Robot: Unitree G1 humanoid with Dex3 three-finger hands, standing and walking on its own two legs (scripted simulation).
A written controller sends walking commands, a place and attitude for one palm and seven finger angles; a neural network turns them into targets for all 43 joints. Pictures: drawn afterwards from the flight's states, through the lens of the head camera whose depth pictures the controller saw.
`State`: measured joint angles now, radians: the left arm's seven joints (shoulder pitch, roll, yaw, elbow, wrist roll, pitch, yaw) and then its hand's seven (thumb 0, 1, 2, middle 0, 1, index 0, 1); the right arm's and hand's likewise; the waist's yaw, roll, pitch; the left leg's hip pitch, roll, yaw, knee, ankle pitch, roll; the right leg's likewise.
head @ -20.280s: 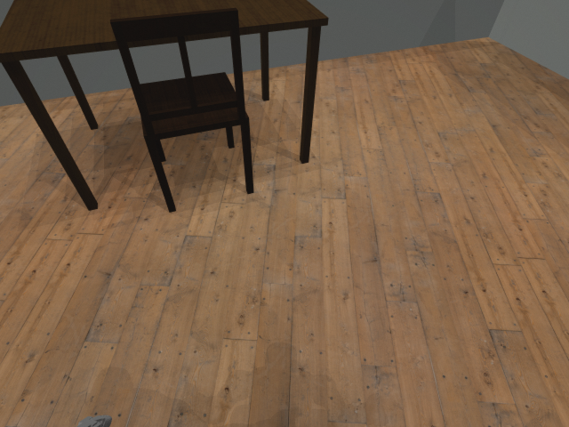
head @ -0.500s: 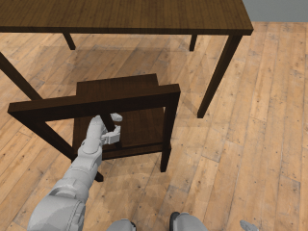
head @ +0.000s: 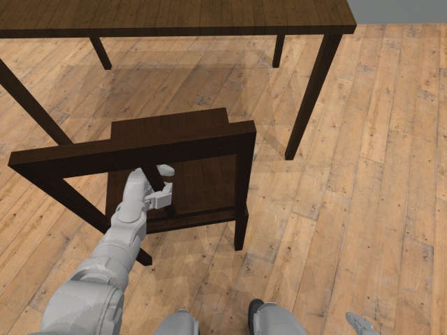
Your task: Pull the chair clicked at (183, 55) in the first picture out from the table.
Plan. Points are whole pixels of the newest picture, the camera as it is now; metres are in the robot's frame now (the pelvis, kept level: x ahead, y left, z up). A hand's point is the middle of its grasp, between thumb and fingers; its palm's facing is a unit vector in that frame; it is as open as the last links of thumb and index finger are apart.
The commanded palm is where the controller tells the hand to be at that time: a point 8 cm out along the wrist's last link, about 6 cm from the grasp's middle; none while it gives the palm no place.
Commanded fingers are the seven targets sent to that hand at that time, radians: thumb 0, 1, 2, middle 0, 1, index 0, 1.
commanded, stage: step backward, pulling the chair out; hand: left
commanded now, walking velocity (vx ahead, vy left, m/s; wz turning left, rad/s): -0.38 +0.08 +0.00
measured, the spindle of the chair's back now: (161, 191) +0.40 +0.14 -0.10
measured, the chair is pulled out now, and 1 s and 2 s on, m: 0.36 0.55 0.62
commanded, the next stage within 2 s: stop walking, hand still on the chair in 0.92 s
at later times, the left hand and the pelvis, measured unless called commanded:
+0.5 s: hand (162, 232) +0.30 +0.12 -0.06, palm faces +0.00 -0.98 -0.19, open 5.5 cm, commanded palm +0.29 +0.17 -0.05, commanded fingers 0.00 0.90 0.90 -0.50 -1.45 -0.50 -1.45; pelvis -0.09 +0.00 +0.00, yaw +0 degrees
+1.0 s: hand (160, 290) +0.20 +0.12 -0.05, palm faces -0.02 -0.98 -0.18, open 5.4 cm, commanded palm +0.20 +0.16 -0.05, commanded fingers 0.00 0.90 0.90 -0.50 -1.45 -0.50 -1.45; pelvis -0.18 +0.00 +0.00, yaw -1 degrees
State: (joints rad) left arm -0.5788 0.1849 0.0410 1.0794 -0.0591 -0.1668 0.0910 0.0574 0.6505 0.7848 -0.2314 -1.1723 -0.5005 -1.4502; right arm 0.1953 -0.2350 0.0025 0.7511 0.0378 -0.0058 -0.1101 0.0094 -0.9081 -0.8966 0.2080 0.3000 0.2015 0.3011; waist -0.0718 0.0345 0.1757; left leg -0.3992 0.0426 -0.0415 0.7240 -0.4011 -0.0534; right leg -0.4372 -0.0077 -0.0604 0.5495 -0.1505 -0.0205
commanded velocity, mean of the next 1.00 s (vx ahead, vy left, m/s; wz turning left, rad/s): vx -0.33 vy -0.02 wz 0.01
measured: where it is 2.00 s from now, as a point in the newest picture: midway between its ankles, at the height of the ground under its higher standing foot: outside the picture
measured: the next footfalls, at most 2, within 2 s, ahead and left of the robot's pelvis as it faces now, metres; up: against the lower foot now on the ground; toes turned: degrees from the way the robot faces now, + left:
left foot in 0.08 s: +0.01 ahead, +0.14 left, +0.00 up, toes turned +0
right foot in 0.26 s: +0.03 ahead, -0.12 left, +0.00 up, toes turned -3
